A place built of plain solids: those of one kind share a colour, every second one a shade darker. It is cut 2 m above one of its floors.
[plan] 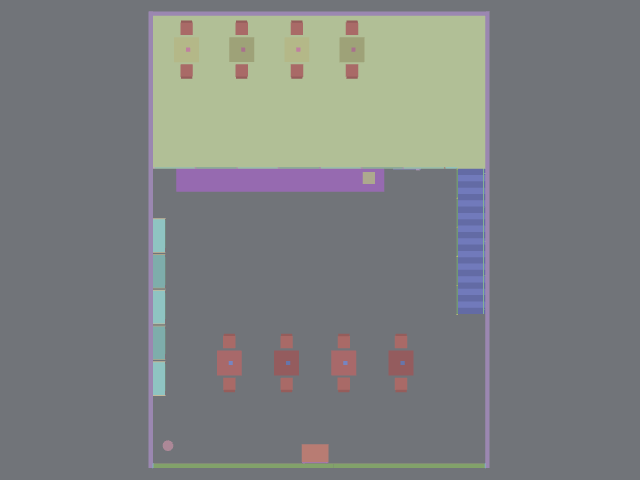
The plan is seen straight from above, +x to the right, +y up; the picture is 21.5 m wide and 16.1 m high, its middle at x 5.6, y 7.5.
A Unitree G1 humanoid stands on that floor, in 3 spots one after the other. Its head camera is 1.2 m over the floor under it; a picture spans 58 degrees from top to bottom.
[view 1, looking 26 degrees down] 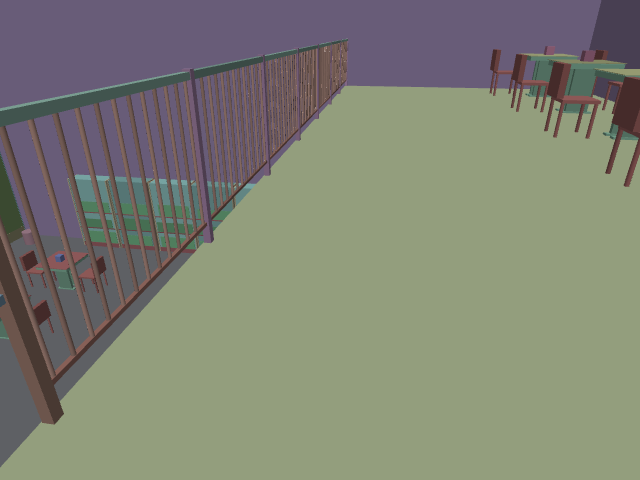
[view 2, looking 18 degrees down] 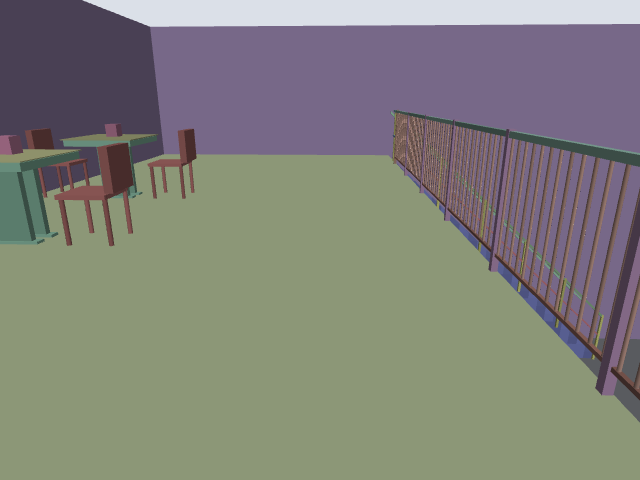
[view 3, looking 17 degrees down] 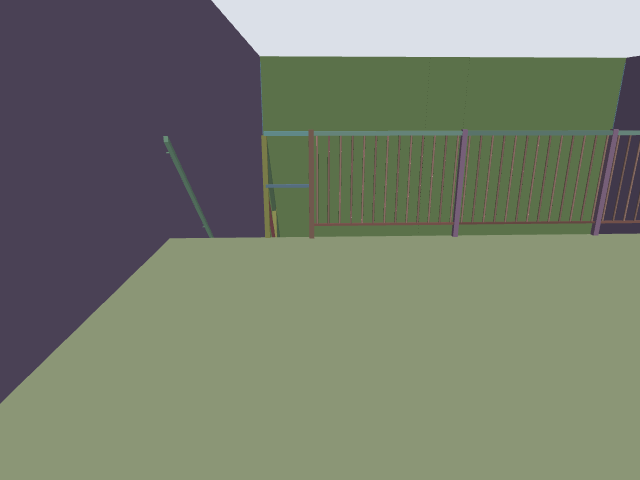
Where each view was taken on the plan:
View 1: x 10.69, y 10.99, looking -171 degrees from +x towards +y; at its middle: upper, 2.74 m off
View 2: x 1.20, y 11.09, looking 2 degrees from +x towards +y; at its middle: upper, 3.88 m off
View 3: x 9.84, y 13.92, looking -92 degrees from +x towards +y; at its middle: upper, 4.10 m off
